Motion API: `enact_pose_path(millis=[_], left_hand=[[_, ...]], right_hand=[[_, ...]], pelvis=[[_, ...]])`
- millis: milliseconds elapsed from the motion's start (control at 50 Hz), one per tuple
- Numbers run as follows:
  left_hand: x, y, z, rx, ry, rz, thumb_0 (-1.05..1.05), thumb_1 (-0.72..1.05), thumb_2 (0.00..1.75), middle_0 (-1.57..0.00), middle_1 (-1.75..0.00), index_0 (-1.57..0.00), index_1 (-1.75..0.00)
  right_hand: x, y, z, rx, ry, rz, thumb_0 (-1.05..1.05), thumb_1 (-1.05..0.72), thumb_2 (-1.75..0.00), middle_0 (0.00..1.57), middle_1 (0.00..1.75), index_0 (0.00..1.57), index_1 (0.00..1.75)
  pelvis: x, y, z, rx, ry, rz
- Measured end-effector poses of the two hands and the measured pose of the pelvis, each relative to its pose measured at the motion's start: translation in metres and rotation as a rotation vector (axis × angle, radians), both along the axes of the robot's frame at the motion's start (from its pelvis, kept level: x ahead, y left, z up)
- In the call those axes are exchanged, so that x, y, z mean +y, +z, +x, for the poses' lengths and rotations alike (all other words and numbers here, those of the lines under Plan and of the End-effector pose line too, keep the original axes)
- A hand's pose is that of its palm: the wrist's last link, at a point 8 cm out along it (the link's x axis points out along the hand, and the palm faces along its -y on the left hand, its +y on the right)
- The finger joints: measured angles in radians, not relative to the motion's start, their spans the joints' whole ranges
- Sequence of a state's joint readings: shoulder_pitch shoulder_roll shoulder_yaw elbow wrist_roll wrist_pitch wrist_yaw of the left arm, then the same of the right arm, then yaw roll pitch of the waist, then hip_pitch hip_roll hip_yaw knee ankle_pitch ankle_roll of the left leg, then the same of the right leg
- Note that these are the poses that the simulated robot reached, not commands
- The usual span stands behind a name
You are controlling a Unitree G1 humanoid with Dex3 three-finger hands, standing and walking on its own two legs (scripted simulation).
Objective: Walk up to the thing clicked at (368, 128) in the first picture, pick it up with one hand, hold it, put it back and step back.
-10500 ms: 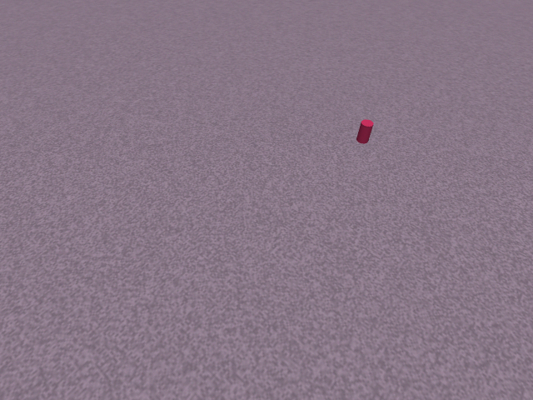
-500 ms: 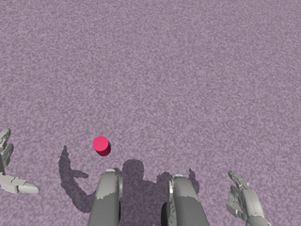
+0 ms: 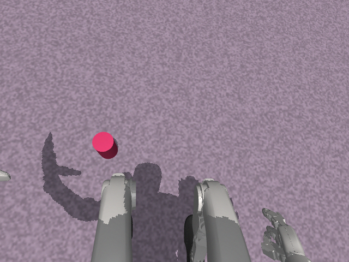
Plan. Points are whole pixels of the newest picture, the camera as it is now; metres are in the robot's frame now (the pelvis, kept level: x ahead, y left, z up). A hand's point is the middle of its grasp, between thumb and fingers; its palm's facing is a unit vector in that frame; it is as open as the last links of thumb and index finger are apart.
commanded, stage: go down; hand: left
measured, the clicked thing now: (106, 146) +0.45 +0.23 -0.40
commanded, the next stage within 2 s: approach in 1.78 s
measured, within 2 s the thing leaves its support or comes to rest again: neither
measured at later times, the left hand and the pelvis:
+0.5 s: hand out of the picture +0.35 +0.40 -0.06, palm faces +0.23 -0.96 -0.17, open 17.0 cm; pelvis -0.01 +0.00 -0.05, yaw -1 degrees
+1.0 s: hand out of the picture +0.36 +0.41 -0.08, palm faces +0.23 -0.96 -0.15, open 17.2 cm; pelvis -0.01 +0.00 -0.08, yaw -2 degrees
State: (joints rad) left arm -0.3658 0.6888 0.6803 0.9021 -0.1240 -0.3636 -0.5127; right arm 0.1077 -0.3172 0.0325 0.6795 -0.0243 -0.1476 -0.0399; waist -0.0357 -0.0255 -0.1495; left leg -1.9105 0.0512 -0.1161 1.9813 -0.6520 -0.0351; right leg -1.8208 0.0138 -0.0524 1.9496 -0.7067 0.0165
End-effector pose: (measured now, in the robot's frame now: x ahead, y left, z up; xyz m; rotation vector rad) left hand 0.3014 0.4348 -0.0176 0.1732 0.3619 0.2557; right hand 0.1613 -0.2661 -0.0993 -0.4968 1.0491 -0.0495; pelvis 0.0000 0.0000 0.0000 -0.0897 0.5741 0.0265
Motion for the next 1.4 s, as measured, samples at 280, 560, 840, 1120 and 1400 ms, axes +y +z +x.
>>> enact_pose_path(millis=[280, 560, 840, 1120, 1400], left_hand=[[0.014, -0.017, 0.004, -0.063, 0.006, -0.010, -0.01, -0.43, 0.12, -0.04, -0.11, -0.04, -0.10], [0.018, -0.033, 0.016, -0.127, -0.011, -0.013, -0.01, -0.45, 0.13, -0.03, -0.11, -0.03, -0.10], [0.024, -0.043, 0.020, -0.151, -0.012, -0.021, -0.01, -0.47, 0.13, -0.02, -0.10, -0.02, -0.10], [0.030, -0.050, 0.024, -0.181, -0.011, -0.027, -0.01, -0.47, 0.12, -0.02, -0.10, -0.02, -0.09], [0.031, -0.062, 0.027, -0.210, -0.020, -0.032, -0.01, -0.46, 0.12, -0.02, -0.09, -0.02, -0.09]], right_hand=[[-0.001, -0.027, -0.003, 0.012, 0.018, -0.011, 0.01, -0.91, -0.90, 0.20, 0.30, 0.21, 0.30], [-0.001, -0.054, -0.011, 0.013, 0.041, -0.015, 0.00, -0.91, -0.90, 0.20, 0.30, 0.21, 0.30], [-0.004, -0.068, -0.027, 0.052, 0.031, -0.023, 0.00, -0.91, -0.90, 0.20, 0.30, 0.21, 0.30], [-0.004, -0.073, -0.024, 0.044, 0.038, -0.037, 0.00, -0.91, -0.90, 0.20, 0.30, 0.21, 0.30], [-0.004, -0.083, -0.022, 0.053, 0.065, -0.044, 0.00, -0.91, -0.90, 0.20, 0.30, 0.21, 0.30]], pelvis=[[0.002, -0.029, -0.005, -0.002, -0.008, -0.008], [0.000, -0.059, -0.013, -0.025, -0.015, -0.011], [0.002, -0.074, -0.015, -0.028, -0.021, -0.016], [0.003, -0.083, -0.014, -0.033, -0.023, -0.024], [0.003, -0.095, -0.016, -0.044, -0.026, -0.028]])
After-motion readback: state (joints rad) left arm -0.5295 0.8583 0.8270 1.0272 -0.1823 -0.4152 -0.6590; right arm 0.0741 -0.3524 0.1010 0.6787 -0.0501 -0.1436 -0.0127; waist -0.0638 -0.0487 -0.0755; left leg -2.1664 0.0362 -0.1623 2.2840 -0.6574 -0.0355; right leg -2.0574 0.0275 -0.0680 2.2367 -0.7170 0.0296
